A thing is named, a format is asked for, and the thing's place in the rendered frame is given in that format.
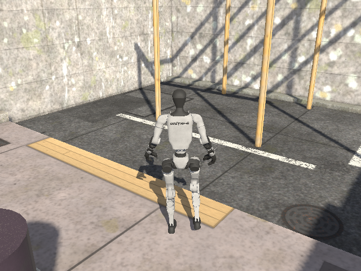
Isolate right robot hand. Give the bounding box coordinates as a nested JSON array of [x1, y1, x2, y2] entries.
[[203, 154, 216, 165]]

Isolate left robot upper arm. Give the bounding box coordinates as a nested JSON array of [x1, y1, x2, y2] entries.
[[151, 114, 168, 145]]

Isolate robot left forearm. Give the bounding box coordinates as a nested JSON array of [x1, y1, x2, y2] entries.
[[146, 136, 157, 154]]

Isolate humanoid robot head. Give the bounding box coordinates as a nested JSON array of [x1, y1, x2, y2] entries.
[[170, 89, 190, 116]]

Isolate left robot hand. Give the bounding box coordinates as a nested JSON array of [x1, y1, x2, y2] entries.
[[144, 152, 157, 161]]

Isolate robot right forearm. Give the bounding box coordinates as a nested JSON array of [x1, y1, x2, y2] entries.
[[203, 136, 215, 156]]

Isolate robot right foot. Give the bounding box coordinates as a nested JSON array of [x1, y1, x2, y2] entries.
[[193, 217, 201, 230]]

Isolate right robot upper arm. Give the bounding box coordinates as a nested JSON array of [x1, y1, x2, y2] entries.
[[191, 113, 209, 145]]

